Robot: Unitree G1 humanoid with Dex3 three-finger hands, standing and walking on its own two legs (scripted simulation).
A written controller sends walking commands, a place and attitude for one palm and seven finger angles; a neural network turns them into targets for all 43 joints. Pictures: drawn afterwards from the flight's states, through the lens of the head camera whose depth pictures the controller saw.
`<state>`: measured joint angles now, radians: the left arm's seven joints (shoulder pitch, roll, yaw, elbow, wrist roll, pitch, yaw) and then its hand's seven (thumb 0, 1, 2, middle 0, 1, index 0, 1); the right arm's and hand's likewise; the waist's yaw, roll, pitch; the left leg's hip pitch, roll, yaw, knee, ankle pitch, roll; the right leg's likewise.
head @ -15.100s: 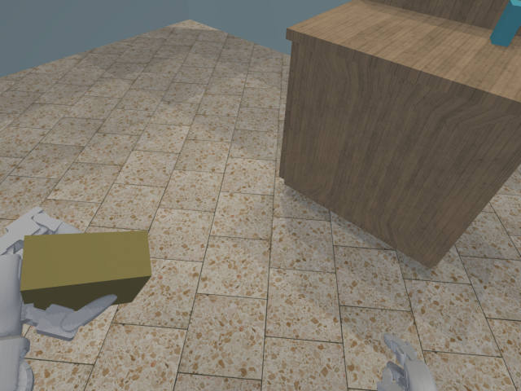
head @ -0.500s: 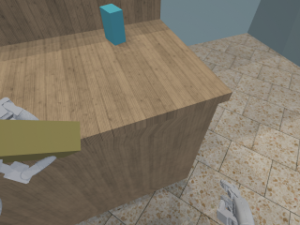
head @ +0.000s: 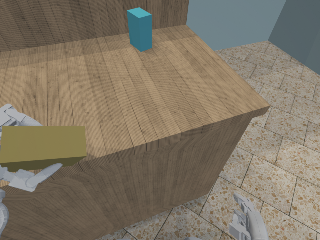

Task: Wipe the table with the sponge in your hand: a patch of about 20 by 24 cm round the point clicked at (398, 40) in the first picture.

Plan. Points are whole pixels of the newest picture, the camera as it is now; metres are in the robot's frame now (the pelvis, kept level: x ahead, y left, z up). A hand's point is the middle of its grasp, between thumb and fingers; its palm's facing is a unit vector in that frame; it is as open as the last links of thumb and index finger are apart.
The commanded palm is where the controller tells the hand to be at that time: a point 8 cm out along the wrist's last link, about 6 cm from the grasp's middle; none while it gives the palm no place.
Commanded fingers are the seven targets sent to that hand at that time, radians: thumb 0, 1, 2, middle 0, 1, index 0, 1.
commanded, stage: shuffle to correct the standing spot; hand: left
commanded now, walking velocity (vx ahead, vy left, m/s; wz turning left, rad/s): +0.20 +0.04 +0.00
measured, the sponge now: (55, 149) +0.24 +0.21 +0.16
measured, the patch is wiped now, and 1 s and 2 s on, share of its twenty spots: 0.00 0.00 0.00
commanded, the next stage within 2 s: come to a stop and stand still in 0.28 s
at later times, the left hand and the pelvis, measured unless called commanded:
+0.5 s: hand (25, 131) +0.26 +0.27 +0.18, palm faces +0.43 -0.83 -0.36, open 9.8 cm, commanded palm +0.21 +0.30 +0.19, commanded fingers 0.00 0.10 1.30 -1.20 -1.60 -1.20 -1.60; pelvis +0.04 +0.03 +0.00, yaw -1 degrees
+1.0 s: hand (36, 125) +0.28 +0.26 +0.18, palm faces +0.44 -0.83 -0.34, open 9.8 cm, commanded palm +0.23 +0.29 +0.19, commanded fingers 0.00 0.10 1.30 -1.20 -1.60 -1.20 -1.60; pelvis +0.07 +0.01 +0.01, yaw +0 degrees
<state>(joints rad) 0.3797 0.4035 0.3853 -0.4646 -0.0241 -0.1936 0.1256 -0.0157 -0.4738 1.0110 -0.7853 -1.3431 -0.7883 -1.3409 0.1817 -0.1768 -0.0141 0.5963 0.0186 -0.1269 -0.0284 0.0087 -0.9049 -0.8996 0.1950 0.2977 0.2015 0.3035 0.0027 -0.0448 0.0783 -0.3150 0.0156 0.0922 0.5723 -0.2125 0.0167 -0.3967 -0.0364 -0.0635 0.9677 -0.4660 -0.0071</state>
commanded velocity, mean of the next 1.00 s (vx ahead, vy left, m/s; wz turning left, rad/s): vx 0.04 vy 0.00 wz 0.00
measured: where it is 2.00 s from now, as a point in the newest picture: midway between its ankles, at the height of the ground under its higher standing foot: outside the picture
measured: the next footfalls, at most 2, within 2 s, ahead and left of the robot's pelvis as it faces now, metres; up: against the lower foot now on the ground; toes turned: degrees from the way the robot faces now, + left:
right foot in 0.08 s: +0.10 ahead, -0.05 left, +0.00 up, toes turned -2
left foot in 0.44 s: +0.13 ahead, +0.15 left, +0.00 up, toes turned -4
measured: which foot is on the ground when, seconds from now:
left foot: down 0.00-0.10, up 0.12-0.42, down 0.44-1.00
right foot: up 0.00-0.06, down 0.08-1.00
